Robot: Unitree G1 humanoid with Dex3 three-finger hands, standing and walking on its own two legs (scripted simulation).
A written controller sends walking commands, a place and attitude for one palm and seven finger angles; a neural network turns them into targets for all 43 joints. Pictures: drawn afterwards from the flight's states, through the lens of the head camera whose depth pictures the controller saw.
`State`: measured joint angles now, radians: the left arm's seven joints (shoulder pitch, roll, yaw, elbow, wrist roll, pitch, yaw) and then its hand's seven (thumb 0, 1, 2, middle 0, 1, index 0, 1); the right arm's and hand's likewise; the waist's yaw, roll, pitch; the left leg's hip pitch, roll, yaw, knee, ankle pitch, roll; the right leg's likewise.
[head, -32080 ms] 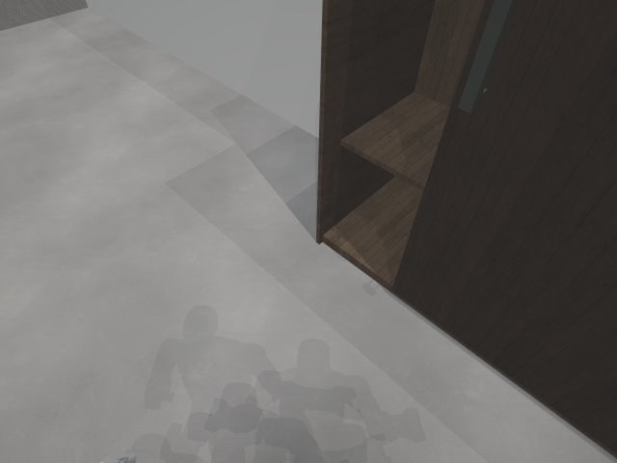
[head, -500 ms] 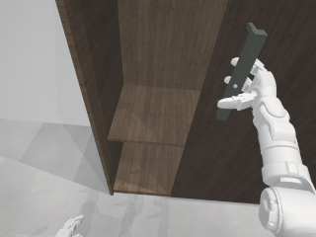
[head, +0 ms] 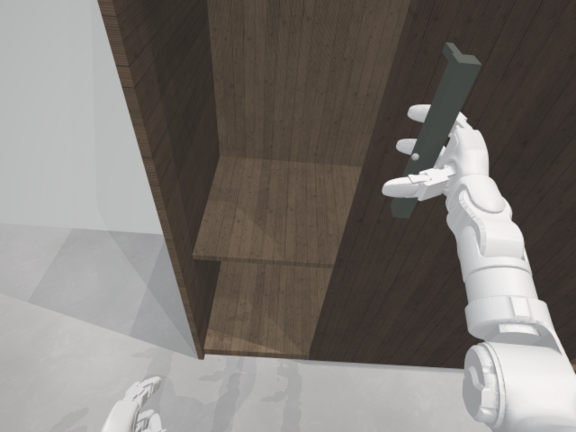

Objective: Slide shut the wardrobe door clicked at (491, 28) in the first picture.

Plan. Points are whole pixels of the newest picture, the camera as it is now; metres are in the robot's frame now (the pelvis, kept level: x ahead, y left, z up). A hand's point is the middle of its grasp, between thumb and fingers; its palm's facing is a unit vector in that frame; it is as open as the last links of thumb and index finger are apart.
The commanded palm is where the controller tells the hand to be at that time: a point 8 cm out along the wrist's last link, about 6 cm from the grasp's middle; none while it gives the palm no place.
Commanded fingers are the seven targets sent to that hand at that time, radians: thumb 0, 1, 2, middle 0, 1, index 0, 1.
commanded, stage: slide the fingers in behind the handle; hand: right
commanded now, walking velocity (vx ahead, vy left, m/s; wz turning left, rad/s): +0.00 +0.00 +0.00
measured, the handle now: (422, 139) +0.49 -0.14 +0.20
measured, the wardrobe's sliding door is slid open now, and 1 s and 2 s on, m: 0.36 0.36 0.36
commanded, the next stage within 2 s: grip the handle and tug to test in 0.40 s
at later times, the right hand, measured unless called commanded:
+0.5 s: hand (418, 159) +0.43 -0.12 +0.21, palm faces -0.03 +1.00 -0.01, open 14.0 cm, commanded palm +0.41 -0.17 +0.21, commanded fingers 0.00 0.45 -0.32 0.31 1.21 0.31 1.21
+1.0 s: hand (421, 159) +0.42 -0.12 +0.21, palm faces -0.03 +1.00 -0.01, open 8.7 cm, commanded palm +0.40 -0.17 +0.21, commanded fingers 0.00 -0.71 -0.82 0.43 1.37 0.43 1.37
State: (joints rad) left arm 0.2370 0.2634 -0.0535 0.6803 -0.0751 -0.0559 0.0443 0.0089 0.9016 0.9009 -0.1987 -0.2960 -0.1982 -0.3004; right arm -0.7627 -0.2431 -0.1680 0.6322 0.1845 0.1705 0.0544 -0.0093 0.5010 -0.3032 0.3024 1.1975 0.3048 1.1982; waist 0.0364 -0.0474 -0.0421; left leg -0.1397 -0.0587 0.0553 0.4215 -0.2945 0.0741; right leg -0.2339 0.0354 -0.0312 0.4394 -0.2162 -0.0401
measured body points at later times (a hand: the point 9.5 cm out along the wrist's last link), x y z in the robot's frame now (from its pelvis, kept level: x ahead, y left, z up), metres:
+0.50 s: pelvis +0.00 +0.00 +0.00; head -0.01 +0.02 +0.45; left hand +0.13 +0.25 -0.11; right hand +0.42 -0.17 +0.21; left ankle -0.04 +0.07 -0.74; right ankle +0.01 -0.10 -0.74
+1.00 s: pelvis +0.00 -0.01 +0.00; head -0.02 +0.01 +0.45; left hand +0.13 +0.23 -0.11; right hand +0.42 -0.17 +0.21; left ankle -0.04 +0.07 -0.74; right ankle +0.01 -0.10 -0.74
